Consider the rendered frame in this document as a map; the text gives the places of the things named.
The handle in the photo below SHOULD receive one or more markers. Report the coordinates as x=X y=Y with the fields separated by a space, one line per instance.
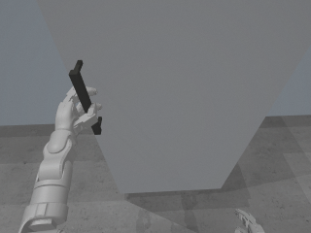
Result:
x=79 y=85

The fridge door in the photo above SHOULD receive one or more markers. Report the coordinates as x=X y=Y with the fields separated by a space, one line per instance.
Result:
x=184 y=84

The right robot hand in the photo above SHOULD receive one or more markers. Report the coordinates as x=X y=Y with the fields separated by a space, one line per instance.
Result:
x=249 y=222

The left robot hand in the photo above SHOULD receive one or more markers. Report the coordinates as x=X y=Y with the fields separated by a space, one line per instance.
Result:
x=72 y=118

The left robot forearm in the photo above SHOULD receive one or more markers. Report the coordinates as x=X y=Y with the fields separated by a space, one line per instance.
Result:
x=48 y=205

